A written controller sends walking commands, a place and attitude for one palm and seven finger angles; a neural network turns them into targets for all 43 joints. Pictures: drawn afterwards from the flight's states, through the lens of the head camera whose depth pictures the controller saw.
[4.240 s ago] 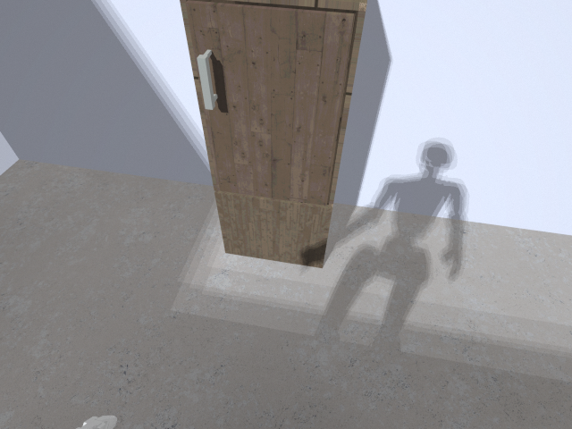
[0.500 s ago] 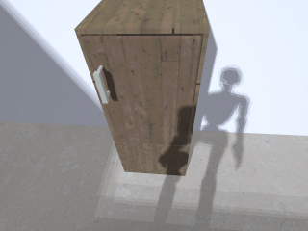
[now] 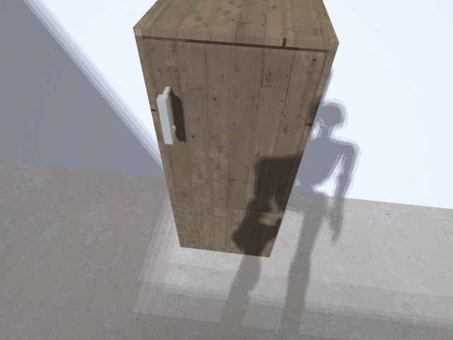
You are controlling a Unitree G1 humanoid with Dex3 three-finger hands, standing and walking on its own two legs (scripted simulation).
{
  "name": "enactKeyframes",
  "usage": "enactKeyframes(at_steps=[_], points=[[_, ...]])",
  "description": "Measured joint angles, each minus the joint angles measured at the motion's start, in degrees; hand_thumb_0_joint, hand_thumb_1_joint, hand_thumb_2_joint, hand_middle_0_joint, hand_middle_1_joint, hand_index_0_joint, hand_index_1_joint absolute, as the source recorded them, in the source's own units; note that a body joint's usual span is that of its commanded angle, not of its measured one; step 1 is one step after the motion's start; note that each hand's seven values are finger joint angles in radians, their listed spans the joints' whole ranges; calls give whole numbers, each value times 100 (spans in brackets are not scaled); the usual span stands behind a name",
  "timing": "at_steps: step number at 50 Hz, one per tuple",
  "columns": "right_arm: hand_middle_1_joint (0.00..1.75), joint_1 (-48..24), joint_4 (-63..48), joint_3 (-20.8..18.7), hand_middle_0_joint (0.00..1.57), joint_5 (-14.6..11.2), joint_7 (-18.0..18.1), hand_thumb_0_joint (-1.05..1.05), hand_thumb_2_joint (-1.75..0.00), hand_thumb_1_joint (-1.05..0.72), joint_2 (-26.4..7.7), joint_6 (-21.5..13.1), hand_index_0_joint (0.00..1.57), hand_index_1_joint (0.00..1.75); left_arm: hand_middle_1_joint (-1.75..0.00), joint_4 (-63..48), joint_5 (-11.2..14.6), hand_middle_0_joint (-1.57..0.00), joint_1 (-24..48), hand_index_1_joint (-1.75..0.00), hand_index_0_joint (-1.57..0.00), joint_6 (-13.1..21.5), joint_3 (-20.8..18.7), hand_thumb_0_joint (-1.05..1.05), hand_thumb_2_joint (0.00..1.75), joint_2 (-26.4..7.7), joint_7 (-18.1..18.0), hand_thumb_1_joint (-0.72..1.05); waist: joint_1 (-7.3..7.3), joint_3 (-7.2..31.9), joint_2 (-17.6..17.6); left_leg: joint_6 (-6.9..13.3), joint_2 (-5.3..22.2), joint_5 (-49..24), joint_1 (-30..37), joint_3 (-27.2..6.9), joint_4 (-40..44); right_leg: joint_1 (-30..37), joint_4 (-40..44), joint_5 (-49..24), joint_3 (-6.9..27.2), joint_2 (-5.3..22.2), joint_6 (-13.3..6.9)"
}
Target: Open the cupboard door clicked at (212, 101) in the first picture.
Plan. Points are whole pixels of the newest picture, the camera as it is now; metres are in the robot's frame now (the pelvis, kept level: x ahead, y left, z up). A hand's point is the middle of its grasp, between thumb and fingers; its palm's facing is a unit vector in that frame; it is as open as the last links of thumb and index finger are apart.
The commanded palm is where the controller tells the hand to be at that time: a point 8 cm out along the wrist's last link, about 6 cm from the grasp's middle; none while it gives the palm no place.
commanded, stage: look again from close up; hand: left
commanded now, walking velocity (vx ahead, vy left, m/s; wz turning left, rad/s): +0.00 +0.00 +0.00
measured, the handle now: (168, 116) +0.60 +0.20 +0.05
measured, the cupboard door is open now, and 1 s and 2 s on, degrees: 0 0 0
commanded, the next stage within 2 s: shuffle to correct the standing spot in 0.60 s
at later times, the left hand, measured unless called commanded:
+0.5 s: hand out of the picture +0.00 +0.17 -0.17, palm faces +0.01 -0.97 -0.25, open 7.3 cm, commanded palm none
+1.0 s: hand out of the picture +0.00 +0.14 -0.19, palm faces +0.08 -0.98 -0.17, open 7.3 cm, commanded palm none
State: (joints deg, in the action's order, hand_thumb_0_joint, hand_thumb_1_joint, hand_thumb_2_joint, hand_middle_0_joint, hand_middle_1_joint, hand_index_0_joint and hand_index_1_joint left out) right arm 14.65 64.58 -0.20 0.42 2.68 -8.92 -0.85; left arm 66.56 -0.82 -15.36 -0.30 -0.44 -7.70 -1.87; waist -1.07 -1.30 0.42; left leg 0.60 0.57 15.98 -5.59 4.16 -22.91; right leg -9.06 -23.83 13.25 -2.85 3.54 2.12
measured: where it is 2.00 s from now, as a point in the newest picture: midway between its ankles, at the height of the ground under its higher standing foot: outside the picture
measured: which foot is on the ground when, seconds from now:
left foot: down 0.00-1.00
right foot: down 0.00-1.00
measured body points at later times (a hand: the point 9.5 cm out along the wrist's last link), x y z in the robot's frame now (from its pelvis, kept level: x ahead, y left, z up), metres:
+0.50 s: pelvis -0.01 -0.01 -0.01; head -0.01 -0.04 +0.44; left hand +0.00 +0.22 -0.15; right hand -0.02 -0.22 -0.18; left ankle -0.04 +0.11 -0.74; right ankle -0.01 -0.14 -0.74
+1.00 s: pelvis +0.02 -0.02 -0.01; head +0.04 -0.02 +0.44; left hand -0.01 +0.19 -0.17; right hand +0.00 -0.25 -0.17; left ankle -0.04 +0.11 -0.74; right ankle -0.01 -0.14 -0.74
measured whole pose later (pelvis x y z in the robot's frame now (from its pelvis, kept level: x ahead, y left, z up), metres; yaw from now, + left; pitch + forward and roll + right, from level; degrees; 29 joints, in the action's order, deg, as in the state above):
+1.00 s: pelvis +0.02 -0.02 -0.01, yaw +1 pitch +0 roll +0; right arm 19.6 62.8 0.1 1.3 1.0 -9.5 -1.2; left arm 63.0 -1.4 -18.3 0.2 -1.5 -7.9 -0.9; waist -1.6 -1.7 0.4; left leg -1.6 2.4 21.4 -9.5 3.5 -30.9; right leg -13.6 -33.7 20.2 -3.7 2.5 -0.6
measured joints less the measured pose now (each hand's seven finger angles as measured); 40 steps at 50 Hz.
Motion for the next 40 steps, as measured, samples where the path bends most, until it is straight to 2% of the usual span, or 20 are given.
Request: enactKeyframes(at_steps=[4, 10, 19, 31, 40], points=[[30, 63, 51, 22, 20, -1, -22, 1, -90, -93, 51, -7, 20, 30, -30, -17, 15, -20, 49, -30, -20, 19, -1, 1, 90, -62, 0, 92, 27, -24, 25, -6, 5, -44, 11, 1, 60, 11, 61, -43, -2, -9, -7], [30, 245, -318, 63, 20, 33, -126, 1, -90, -92, -33, -54, 20, 30, -30, -209, -3, -20, 49, -30, -20, 150, 117, 0, 90, -80, -69, 91, 106, -134, -135, 18, 29, 196, -426, -24, -553, -354, -412, 123, -11, 1, -33], [30, 411, -355, 135, 20, 38, -134, 1, -90, -91, -12, -4, 20, 30, -30, -254, 17, -20, -5, -30, -20, 76, 119, 0, 90, -100, -9, 91, 114, -40, -350, 6, -19, 220, -294, 15, -555, -356, -671, 278, 42, 53, -34], [30, 323, -210, 132, 20, 31, -136, 1, -90, -91, -4, -22, 20, 30, -30, -278, 14, -20, 47, -30, -20, 93, 94, 0, 90, -37, 12, 92, 96, -111, -283, -154, 87, 45, -253, -7, -296, -415, -625, 241, 9, -61, -195], [30, 287, -134, 92, 20, 47, -134, 1, -90, -90, -41, 19, 19, 30, -30, -260, -8, -20, -19, -30, -21, 115, 63, 1, 90, -32, 51, 92, 57, -132, -190, -241, 225, 117, -331, -100, -398, -427, -641, 303, -96, -190, -320]])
